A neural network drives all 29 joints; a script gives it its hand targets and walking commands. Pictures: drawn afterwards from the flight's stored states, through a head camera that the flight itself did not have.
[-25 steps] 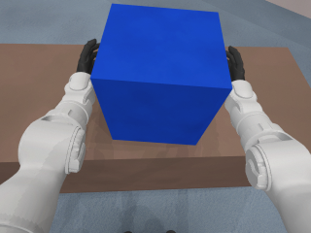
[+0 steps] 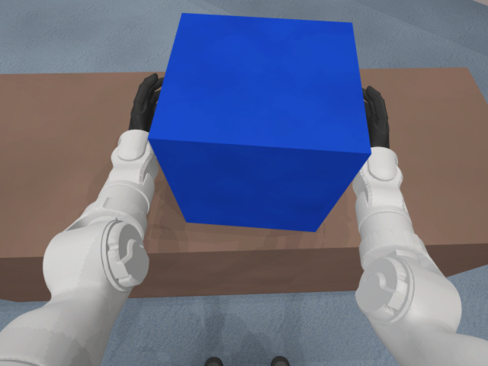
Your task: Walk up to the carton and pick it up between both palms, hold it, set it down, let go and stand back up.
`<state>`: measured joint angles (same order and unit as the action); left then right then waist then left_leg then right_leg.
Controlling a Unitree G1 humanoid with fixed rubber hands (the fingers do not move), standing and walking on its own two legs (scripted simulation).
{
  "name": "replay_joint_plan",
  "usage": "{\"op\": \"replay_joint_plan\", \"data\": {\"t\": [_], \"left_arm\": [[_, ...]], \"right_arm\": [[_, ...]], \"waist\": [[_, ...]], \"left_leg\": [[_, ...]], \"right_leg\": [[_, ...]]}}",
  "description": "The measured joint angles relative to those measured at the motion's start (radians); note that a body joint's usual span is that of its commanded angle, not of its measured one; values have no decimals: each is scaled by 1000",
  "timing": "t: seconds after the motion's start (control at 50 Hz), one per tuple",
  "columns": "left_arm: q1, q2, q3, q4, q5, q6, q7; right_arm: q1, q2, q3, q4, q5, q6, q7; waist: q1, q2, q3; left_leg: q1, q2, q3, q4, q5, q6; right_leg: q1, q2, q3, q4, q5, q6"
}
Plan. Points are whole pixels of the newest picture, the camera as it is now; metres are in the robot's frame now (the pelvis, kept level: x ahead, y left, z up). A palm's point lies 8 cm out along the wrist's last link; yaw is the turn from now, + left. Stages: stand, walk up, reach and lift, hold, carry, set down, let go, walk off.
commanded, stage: reach and lift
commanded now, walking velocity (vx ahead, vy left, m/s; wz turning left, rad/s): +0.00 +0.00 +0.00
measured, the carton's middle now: (257, 136) +0.51 -0.01 +0.00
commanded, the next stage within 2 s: none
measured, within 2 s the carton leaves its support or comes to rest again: leaves its support in 1.18 s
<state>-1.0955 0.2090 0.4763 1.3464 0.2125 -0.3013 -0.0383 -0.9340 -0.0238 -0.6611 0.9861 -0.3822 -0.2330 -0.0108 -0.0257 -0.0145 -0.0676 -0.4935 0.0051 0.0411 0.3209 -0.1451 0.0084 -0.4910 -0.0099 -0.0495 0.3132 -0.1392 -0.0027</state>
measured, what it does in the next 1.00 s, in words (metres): stands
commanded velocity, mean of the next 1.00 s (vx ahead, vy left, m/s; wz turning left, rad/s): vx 0.00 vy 0.00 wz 0.00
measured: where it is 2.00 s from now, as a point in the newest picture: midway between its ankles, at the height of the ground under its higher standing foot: outside the picture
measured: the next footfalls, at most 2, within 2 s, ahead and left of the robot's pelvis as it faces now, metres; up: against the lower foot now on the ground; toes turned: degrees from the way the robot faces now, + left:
none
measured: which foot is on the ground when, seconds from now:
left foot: down 0.00-1.00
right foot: down 0.00-1.00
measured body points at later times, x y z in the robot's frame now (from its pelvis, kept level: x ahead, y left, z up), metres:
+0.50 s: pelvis +0.01 -0.01 +0.00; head +0.11 +0.00 +0.44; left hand +0.49 +0.18 +0.07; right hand +0.46 -0.19 +0.07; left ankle -0.02 +0.11 -0.74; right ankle -0.01 -0.11 -0.74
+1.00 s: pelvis -0.01 -0.01 +0.00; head +0.08 +0.00 +0.44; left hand +0.46 +0.18 +0.07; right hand +0.43 -0.19 +0.07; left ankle -0.02 +0.11 -0.74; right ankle -0.01 -0.11 -0.74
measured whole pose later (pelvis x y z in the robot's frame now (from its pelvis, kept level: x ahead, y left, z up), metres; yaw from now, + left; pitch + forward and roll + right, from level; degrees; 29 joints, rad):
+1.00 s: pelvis -0.01 -0.01 +0.00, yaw +0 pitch +15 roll +0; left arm -0.98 0.19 0.38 1.28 0.16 -0.24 -0.02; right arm -0.84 -0.02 -0.60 1.03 -0.35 -0.26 -0.04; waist -0.01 -0.02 -0.09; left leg -0.45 0.03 0.06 0.34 -0.15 0.00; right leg -0.44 -0.01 -0.09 0.31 -0.13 -0.02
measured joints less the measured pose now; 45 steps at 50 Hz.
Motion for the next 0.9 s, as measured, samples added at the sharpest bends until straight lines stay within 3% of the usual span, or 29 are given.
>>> {"op": "replay_joint_plan", "data": {"t": [0.18,0.42,0.62,0.9], "left_arm": [[71,-27,19,-101,30,59,-14],[87,-19,11,-139,20,78,-28],[114,-15,-38,-119,-32,63,-16],[106,-23,-66,-75,-32,53,8]], "right_arm": [[33,25,-21,-16,-37,8,6],[37,39,8,-40,-33,14,-13],[76,30,67,-27,16,3,-35],[85,11,41,26,10,-30,-29]], "waist": [[12,0,-4],[12,0,1],[8,7,-1],[20,-10,-6]], "left_leg": [[36,10,16,31,-41,-4],[32,14,17,35,-38,-9],[49,16,16,34,-35,-10],[54,20,20,16,-9,-10]], "right_leg": [[33,5,-1,25,-33,-2],[20,2,-24,48,-41,-10],[43,1,-37,41,-35,-13],[56,5,-38,3,0,-16]]}}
